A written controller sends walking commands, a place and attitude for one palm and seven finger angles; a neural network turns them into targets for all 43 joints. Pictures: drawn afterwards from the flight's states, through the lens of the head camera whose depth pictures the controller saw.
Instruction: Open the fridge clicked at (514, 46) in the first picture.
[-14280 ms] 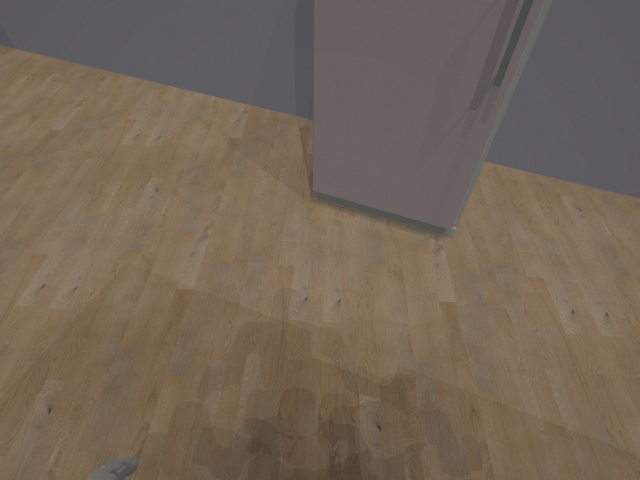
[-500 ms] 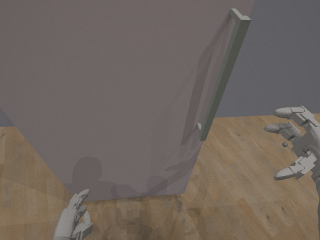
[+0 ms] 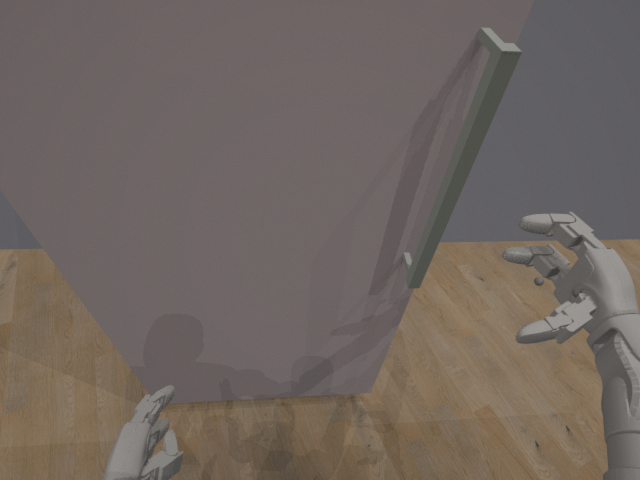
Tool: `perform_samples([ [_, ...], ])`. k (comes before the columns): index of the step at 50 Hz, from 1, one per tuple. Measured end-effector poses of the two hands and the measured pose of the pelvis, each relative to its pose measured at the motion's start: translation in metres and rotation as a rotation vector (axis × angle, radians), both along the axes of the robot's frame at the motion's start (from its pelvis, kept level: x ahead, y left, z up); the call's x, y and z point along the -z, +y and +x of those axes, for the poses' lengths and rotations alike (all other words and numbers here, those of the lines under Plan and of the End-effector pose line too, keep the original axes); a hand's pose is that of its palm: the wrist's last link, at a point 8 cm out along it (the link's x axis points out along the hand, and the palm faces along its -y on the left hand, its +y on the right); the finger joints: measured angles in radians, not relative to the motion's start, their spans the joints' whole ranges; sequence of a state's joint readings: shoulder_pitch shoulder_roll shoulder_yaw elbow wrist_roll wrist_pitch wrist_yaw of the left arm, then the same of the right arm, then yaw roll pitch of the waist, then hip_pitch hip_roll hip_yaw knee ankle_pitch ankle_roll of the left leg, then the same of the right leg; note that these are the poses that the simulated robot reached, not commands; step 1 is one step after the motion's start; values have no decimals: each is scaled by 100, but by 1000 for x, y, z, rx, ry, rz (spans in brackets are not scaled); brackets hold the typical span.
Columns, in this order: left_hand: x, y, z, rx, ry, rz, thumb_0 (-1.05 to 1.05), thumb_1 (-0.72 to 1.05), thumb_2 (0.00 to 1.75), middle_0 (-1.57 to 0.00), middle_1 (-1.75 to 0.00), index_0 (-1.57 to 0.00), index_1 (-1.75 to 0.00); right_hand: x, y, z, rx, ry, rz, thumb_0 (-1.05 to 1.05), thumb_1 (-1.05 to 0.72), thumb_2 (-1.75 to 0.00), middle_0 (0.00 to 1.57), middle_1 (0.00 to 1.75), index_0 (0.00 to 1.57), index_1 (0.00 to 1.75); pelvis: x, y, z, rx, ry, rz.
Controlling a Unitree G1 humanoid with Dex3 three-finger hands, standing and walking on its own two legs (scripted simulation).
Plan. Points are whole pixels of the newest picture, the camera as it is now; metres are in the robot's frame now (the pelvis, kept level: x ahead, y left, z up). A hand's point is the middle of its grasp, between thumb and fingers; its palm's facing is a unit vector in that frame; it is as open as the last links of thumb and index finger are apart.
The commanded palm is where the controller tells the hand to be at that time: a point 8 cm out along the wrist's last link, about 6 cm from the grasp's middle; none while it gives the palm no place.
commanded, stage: move the hooked fingers beside the handle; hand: right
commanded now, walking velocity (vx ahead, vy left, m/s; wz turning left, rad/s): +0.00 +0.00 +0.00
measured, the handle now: (441, 187) +0.45 -0.12 +0.15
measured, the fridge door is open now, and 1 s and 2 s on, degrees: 0 0 0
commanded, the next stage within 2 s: feel for the door with the fingertips in 1.98 s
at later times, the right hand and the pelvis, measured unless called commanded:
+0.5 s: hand (505, 248) +0.37 -0.19 +0.13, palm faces -0.08 +1.00 -0.02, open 14.0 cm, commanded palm +0.36 -0.25 +0.13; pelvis +0.00 +0.01 +0.00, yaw +1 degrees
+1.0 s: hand (491, 243) +0.40 -0.19 +0.11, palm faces -0.09 +1.00 -0.01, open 14.0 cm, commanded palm +0.38 -0.24 +0.13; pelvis +0.00 +0.00 +0.00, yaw +1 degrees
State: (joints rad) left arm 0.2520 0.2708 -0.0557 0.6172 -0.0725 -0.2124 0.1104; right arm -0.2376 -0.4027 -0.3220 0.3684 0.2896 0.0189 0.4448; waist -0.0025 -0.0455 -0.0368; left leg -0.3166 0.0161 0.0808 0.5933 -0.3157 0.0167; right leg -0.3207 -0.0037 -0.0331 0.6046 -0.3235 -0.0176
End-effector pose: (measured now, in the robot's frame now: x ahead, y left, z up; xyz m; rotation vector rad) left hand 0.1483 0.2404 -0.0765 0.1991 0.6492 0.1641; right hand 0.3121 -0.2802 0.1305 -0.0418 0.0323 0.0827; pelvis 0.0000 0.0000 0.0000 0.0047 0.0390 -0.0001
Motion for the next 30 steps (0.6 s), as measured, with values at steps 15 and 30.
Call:
perform_samples([
  [15, 9, 17, -22, -37, 84, 8, 1, 90, 89, -20, -30, -20, -30, -2, 16, 30, -3, -2, 18, -1, 50, -30, 30, 120, 30, 120, 0, 8, 0, -6, 14, -5],
  [30, 16, 26, -45, -77, 167, 12, 1, 90, 89, -20, -30, -20, -30, -1, 31, 56, -7, -15, 30, -1, 50, -30, 30, 120, 30, 120, 1, 10, -1, -12, 28, -5],
])
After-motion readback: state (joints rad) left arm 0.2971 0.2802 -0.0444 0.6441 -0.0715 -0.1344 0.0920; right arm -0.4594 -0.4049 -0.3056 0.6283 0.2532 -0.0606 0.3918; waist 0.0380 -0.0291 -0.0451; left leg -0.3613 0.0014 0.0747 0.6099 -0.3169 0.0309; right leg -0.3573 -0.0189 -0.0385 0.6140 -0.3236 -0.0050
